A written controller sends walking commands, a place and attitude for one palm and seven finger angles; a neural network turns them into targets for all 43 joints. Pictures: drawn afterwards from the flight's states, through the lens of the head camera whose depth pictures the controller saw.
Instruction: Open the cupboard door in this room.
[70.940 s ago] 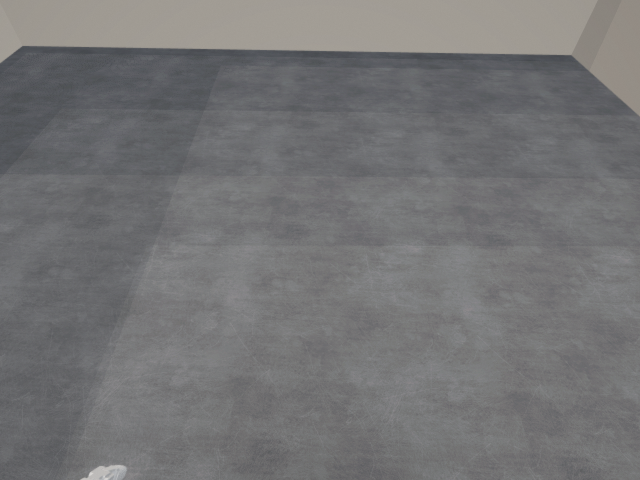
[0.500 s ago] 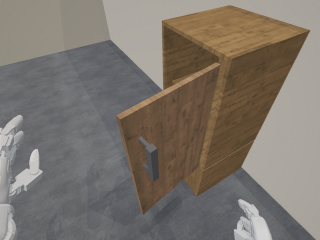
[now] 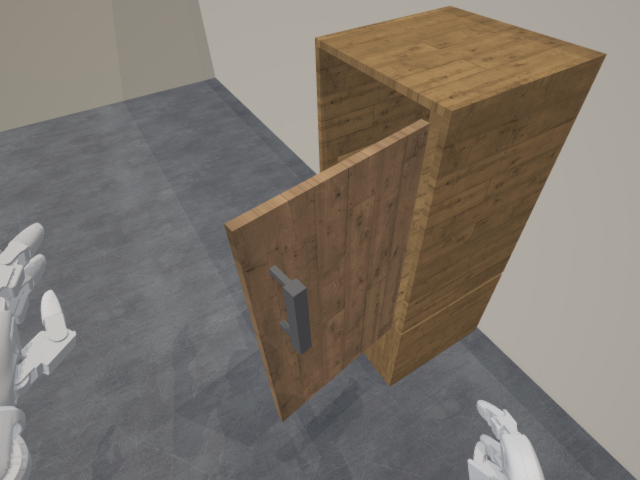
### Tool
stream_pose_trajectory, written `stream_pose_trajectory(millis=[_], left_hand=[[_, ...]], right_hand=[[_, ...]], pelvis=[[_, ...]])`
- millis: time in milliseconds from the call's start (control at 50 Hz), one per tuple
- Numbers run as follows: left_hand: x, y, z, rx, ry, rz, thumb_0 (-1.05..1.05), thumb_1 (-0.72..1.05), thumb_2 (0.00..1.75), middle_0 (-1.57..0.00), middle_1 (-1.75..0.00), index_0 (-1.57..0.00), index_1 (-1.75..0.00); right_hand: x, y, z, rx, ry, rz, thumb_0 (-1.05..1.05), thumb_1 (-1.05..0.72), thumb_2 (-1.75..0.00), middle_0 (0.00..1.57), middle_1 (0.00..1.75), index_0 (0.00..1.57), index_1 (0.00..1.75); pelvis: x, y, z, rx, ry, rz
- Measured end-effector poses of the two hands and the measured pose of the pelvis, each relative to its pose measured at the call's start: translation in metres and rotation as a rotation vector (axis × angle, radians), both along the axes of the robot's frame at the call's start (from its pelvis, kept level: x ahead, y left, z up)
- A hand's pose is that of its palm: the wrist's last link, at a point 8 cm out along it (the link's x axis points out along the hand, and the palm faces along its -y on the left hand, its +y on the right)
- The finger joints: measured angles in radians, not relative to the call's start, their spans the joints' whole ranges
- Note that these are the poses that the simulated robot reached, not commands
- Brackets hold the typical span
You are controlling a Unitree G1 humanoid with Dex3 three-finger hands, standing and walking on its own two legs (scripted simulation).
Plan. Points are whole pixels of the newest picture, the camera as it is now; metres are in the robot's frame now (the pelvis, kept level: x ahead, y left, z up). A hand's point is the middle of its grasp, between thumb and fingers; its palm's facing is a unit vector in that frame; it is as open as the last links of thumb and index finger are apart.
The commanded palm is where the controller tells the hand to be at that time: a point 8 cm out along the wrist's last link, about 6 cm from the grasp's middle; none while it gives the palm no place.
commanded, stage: step back with the hand held close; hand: left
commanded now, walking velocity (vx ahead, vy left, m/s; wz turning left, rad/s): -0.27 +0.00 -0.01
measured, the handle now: (289, 310) +0.35 +0.09 +0.00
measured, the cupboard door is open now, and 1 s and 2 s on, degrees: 99 99 99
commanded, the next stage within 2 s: stop stepping back and stand still in 1.28 s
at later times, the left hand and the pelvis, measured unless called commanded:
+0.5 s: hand (15, 405) +0.13 +0.28 +0.15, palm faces +0.40 -0.77 -0.50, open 7.4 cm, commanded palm +0.07 +0.32 +0.17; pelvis -0.07 +0.02 -0.01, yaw -1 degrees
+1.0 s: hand out of the picture +0.08 +0.29 +0.16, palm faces +0.44 -0.76 -0.49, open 7.4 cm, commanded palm +0.01 +0.32 +0.17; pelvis -0.13 +0.02 -0.02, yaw +1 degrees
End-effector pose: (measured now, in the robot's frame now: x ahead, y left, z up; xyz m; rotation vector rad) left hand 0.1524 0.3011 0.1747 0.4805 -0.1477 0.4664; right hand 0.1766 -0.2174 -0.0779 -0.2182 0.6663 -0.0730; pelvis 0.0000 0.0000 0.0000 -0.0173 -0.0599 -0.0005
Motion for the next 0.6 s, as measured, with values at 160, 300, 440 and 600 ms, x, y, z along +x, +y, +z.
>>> stream_pose_trajectory(millis=[160, 300, 440, 600], left_hand=[[-0.006, 0.0, -0.001, 0.069, 0.07, -0.076, 0.02, 0.89, 0.9, -0.21, -0.3, -0.21, -0.3], [-0.024, 0.007, -0.005, 0.084, 0.084, -0.098, 0.02, 0.89, 0.9, -0.21, -0.3, -0.22, -0.3], [-0.049, 0.013, -0.002, 0.104, 0.01, -0.102, 0.02, 0.89, 0.9, -0.21, -0.3, -0.22, -0.3], [-0.078, 0.017, -0.004, 0.132, -0.047, -0.083, 0.02, 0.89, 0.9, -0.21, -0.3, -0.22, -0.3]], right_hand=[[-0.017, -0.011, 0.001, -0.02, 0.036, -0.079, 0.01, -0.91, -0.89, 0.21, 0.3, 0.2, 0.3], [-0.044, -0.013, 0.001, -0.042, 0.063, -0.121, 0.01, -0.91, -0.89, 0.2, 0.3, 0.2, 0.3], [-0.073, -0.004, 0.003, -0.052, 0.053, -0.11, 0.01, -0.91, -0.89, 0.21, 0.3, 0.2, 0.3], [-0.102, 0.004, -0.006, -0.053, 0.047, -0.078, 0.01, -0.9, -0.89, 0.21, 0.3, 0.2, 0.3]], pelvis=[[-0.016, 0.009, 0.0, 0.002, 0.056, -0.014], [-0.037, 0.016, -0.003, 0.006, 0.059, -0.021], [-0.062, 0.021, -0.007, 0.003, 0.054, -0.015], [-0.087, 0.022, -0.016, -0.009, 0.049, -0.005]])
